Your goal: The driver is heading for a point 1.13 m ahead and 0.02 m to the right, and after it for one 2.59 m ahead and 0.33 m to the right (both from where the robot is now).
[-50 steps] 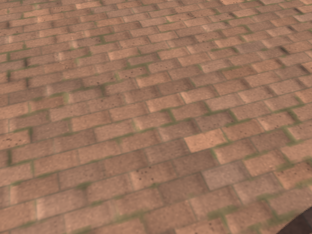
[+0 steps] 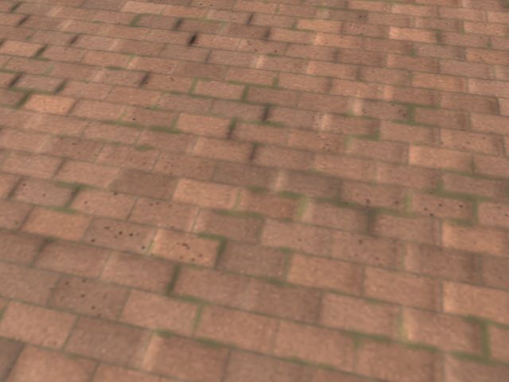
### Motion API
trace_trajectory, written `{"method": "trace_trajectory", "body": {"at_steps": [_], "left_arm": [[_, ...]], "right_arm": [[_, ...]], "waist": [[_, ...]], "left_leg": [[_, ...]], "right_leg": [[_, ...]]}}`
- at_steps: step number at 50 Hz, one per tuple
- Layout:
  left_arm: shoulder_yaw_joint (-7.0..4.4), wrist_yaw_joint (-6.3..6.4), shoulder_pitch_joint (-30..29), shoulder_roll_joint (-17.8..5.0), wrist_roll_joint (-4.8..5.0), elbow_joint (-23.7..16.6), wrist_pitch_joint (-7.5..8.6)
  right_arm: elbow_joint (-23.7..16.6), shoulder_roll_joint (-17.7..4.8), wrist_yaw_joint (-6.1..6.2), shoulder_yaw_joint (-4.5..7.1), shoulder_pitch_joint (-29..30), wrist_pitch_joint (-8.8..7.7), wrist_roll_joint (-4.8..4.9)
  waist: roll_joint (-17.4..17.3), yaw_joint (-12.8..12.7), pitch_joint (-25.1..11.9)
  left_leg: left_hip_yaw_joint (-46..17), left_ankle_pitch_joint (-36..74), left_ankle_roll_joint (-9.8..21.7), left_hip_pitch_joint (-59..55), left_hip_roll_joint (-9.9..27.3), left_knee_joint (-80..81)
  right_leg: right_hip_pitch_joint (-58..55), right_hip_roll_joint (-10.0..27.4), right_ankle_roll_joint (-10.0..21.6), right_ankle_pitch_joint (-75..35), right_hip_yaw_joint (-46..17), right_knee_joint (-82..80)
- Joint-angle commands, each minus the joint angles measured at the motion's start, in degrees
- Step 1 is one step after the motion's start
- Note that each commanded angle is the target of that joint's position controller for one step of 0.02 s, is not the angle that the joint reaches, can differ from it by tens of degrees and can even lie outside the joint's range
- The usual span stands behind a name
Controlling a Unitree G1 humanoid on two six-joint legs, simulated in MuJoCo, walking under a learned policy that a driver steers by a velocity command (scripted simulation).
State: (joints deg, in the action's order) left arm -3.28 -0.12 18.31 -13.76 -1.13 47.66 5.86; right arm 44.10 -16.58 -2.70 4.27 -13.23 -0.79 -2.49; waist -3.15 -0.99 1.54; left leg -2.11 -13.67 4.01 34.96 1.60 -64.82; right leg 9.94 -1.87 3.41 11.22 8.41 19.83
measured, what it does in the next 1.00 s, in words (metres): walks ahead: left foot, then right foot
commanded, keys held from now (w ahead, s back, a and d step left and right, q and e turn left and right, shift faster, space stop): w+q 0.22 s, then w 0.30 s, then w+e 0.48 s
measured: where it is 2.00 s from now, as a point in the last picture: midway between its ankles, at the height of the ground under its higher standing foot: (268, 208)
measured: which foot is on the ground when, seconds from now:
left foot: up 0.00-0.28, down 0.30-0.88, up 0.90-1.00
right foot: down 0.00-0.30, up 0.32-0.84, down 0.86-1.00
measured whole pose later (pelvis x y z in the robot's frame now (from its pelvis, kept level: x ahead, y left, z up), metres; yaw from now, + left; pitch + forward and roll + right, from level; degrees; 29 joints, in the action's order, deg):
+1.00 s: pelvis +0.56 +0.07 -0.01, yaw +1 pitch +0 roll +0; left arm -3.9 -1.1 14.3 -15.2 -0.4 48.9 2.0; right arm 49.5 -13.5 -0.1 1.2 -14.9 -5.0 -1.9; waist -0.8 0.2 3.4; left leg -0.3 -18.6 1.6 23.6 1.9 -69.8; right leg 17.6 -6.8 7.3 10.4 2.3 27.7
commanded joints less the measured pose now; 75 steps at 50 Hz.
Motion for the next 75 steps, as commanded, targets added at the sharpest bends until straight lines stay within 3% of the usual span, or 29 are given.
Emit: {"method": "trace_trajectory", "body": {"at_steps": [1,10,12,14,15,16,17,18,20,22,27,37,40,42,43,44,45,47,49,53,63,66,68,69,70,71,72,73,75], "left_arm": [[-0.62,-0.25,1.0,-4.3,0.08,-2.0,1.36],[-0.99,0.94,8.0,-7.8,0.0,1.8,-0.35],[-1.1,1.37,9.3,-9.1,-0.05,2.9,-1.29],[-1.0,1.51,9.6,-10.3,0.08,3.5,-2.31],[-0.49,1.39,9.0,-9.2,0.12,2.4,-2.31],[1.39,-0.1,11.5,-2.0,1.16,-1.8,-1.88],[-0.22,-0.01,6.2,-7.6,0.88,-2.4,-1.68],[-0.28,-0.12,0.3,-7.6,1.36,-4.2,-1.31],[0.39,-0.28,0.5,-5.6,0.77,-2.9,-1.03],[0.48,-0.72,4.5,-4.6,-0.92,-1.0,-3.13],[0.28,-1.81,-2.7,-3.6,-1.02,-2.6,-4.48],[1.03,-2.64,-17.6,-2.8,-0.46,-7.0,-3.66],[0.65,-2.33,-14.2,-3.3,-0.61,-6.5,-3.48],[-0.59,-1.88,-2.3,-5.4,-0.94,-3.0,-2.94],[-1.93,-1.39,7.0,-8.5,-1.8,-0.4,-2.61],[-4.18,-0.62,11.1,-16.3,-2.2,-0.6,-2.8],[-4.06,-1.05,9.0,-15.4,0.41,-0.4,-3.35],[-3.01,-0.84,2.0,-10.5,1.02,-0.8,-3.76],[-1.99,-0.53,-1.2,-7.2,1.19,-0.8,-3.48],[-2.35,-0.55,0.7,-9.2,1.33,-0.5,-2.01],[-2.74,0.37,10.1,-10.2,0.49,0.1,-2.82],[-3.07,1.0,6.9,-11.6,0.08,-1.2,-2.77],[-3.16,0.49,3.7,-12.5,0.34,-2.1,-2.31],[-2.49,-0.17,3.8,-10.1,1.02,-2.9,-1.77],[-1.16,-0.21,7.4,-4.5,2.75,-4.7,-1.58],[-1.35,0.01,10.9,-7.4,1.45,-5.3,-2.13],[-1.7,0.21,8.2,-9.5,0.19,-3.5,-3.04],[-1.55,-0.45,4.3,-8.9,-0.2,-3.7,-3.27],[-1.46,-1.53,2.3,-7.5,-1.04,-4.5,-4.24]], "right_arm": [[-4.1,0.0,-0.91,-0.5,1.1,0.07,-0.01],[-9.5,0.9,-2.23,-1.9,16.8,-0.5,0.07],[-9.2,0.3,-1.65,-1.58,15.0,-0.5,-0.37],[-5.2,-1.6,-0.74,-0.39,2.5,-1.31,-0.88],[-1.9,-4.8,0.2,0.9,-7.7,-1.76,-1.61],[-1.8,-11.1,1.17,2.25,-10.2,-1.87,-1.36],[-2.0,-10.9,1.99,2.42,-14.1,-1.09,0.58],[-0.8,-9.7,2.65,2.14,-10.4,-0.96,0.94],[0.0,-4.7,2.6,0.72,-4.7,-1.94,1.45],[0.4,-2.1,2.29,-0.33,-2.4,-2.97,1.76],[3.8,-3.6,1.94,-0.11,-6.7,-4.35,2.17],[8.9,-3.1,3.44,-1.16,-13.3,-5.03,1.0],[9.6,-5.1,4.24,-1.06,-11.8,-4.84,0.69],[9.5,-7.0,4.56,-0.63,-10.8,-4.01,0.48],[8.4,-7.2,4.62,-0.75,-9.8,-3.98,0.81],[5.1,-1.9,3.65,-1.9,-12.8,-4.54,2.36],[4.2,-4.2,3.15,-1.24,-10.3,-5.15,1.43],[1.9,-4.2,2.53,-1.61,-3.3,-6.27,1.42],[1.7,-3.1,2.57,-1.75,-3.6,-4.85,0.2],[0.2,-1.4,2.03,-2.19,-2.1,-1.83,-0.52],[-7.3,-1.9,1.34,-3.08,18.0,-2.58,0.65],[-7.3,-3.8,1.53,-2.7,14.7,-3.4,0.99],[-3.9,-6.4,2.51,-1.54,2.8,-4.31,0.99],[-3.0,-9.7,3.45,-0.57,-5.3,-5.01,0.02],[-3.6,-14.4,4.3,0.54,-10.2,-4.63,-1.26],[-3.3,-14.4,3.97,1.03,-7.5,-3.67,-0.36],[-4.3,-8.3,3.7,-0.06,-3.6,-3.25,0.16],[-4.3,-4.5,3.45,-0.97,-1.1,-3.28,0.55],[-3.1,-3.2,3.5,-1.47,-0.8,-3.79,0.56]], "waist": [[6.7,1.3,0.8],[7.1,-2.4,3.9],[8.2,-1.2,1.9],[7.7,4.4,-5.3],[4.6,8.7,-11.5],[-10.0,6.3,-19.3],[-4.1,9.3,-22.6],[-0.9,7.9,-13.6],[3.1,2.8,-5.0],[1.9,-0.6,-3.7],[1.1,-0.1,1.1],[0.6,4.2,5.7],[-1.2,1.9,2.6],[-1.6,-3.4,-4.5],[0.5,-7.6,-9.7],[13.4,-6.1,-16.9],[12.3,-5.2,-20.1],[3.5,-2.4,-5.1],[1.7,1.7,-0.4],[4.3,2.7,-0.9],[7.1,-4.8,0.5],[7.9,-1.9,-0.1],[6.0,3.9,-5.0],[1.4,7.2,-11.8],[-8.3,6.8,-18.9],[-13.9,3.2,-19.9],[-3.7,2.5,-11.3],[1.3,2.6,-5.5],[-2.2,1.1,-1.6]], "left_leg": [[-1.5,6.0,-0.6,6.8,2.7,2.2],[8.2,8.2,2.0,1.0,0.5,27.1],[10.3,1.7,4.1,-4.8,-3.1,29.7],[10.1,0.8,7.0,-21.0,-7.5,35.2],[2.6,-0.7,9.4,-37.1,-2.6,36.5],[-27.2,-3.2,16.9,-58.3,17.5,38.4],[-39.9,2.1,18.6,-57.5,21.5,46.0],[-27.7,9.9,16.5,-51.9,18.5,46.2],[-16.5,20.5,12.1,-36.6,13.3,48.6],[-11.0,22.5,10.4,-29.0,10.0,51.7],[-6.0,21.1,9.9,-27.7,7.7,57.3],[4.6,29.6,5.6,-40.0,10.3,57.0],[7.8,53.3,3.9,-43.4,10.9,47.3],[10.0,61.0,2.8,-42.1,10.3,28.8],[11.0,48.4,1.6,-31.8,8.9,14.1],[12.0,11.7,-1.4,-9.4,-0.5,-10.1],[1.3,-15.1,-1.5,2.3,-6.2,-19.1],[-1.2,-4.7,-1.3,5.9,0.9,-13.1],[-0.9,-3.5,-2.9,-0.3,3.5,-5.0],[1.4,0.0,-5.9,-2.1,3.7,3.2],[1.6,12.4,-6.6,3.0,0.1,27.5],[0.3,8.4,-4.6,-6.1,-1.4,33.6],[1.1,6.3,-2.3,-23.5,-3.4,38.7],[-6.3,0.4,0.3,-36.6,4.6,40.4],[-27.2,-8.1,4.4,-51.1,20.2,43.5],[-43.8,-11.3,8.7,-50.0,24.7,48.2],[-36.4,-15.3,8.0,-42.4,22.2,48.4],[-27.0,-11.3,6.7,-35.3,18.8,49.8],[-15.1,0.6,4.5,-28.6,14.3,52.4]], "right_leg": [[-2.5,16.7,6.6,-12.2,-9.8,-11.9],[-11.5,17.0,3.9,-25.0,1.7,-7.7],[-14.3,17.6,3.3,-42.5,3.6,-0.4],[-11.9,17.1,2.6,-49.4,5.6,17.0],[-0.9,15.8,1.4,-35.7,5.8,31.2],[24.8,7.3,-1.9,12.6,5.6,52.7],[30.4,2.8,-2.3,19.0,-4.7,61.3],[34.6,6.2,-1.6,11.9,-7.8,60.5],[28.2,9.3,-1.4,7.3,-8.5,50.7],[21.2,9.5,-2.1,7.0,-8.5,46.4],[26.9,9.8,-3.4,-2.4,-7.1,37.8],[29.2,4.9,1.1,-10.6,-5.0,18.0],[21.2,0.5,4.3,-3.0,-0.9,15.0],[7.7,-3.5,6.9,-0.1,0.1,11.3],[-6.7,0.3,9.7,0.3,-6.6,9.2],[-25.4,17.7,18.7,0.1,-34.3,7.9],[-29.1,22.1,22.3,-3.1,-53.4,-1.4],[-13.7,18.3,17.6,-5.0,-37.2,-4.0],[-2.0,12.7,13.7,-13.3,-28.7,-6.2],[3.0,8.4,12.9,-18.7,-23.1,-8.1],[-8.6,7.8,9.3,-24.3,-27.5,-2.9],[-7.8,9.0,7.3,-27.0,-30.2,0.8],[-3.7,5.6,4.8,-33.2,-28.7,12.3],[2.0,2.0,3.3,-24.9,-25.5,25.5],[16.8,-5.1,1.4,5.5,-17.8,42.0],[25.5,-5.1,1.6,20.8,-15.0,49.8],[27.7,-0.7,1.7,15.3,-15.3,52.9],[26.8,1.0,1.3,10.8,-14.5,51.0],[24.6,3.7,0.2,8.2,-13.5,47.2]]}}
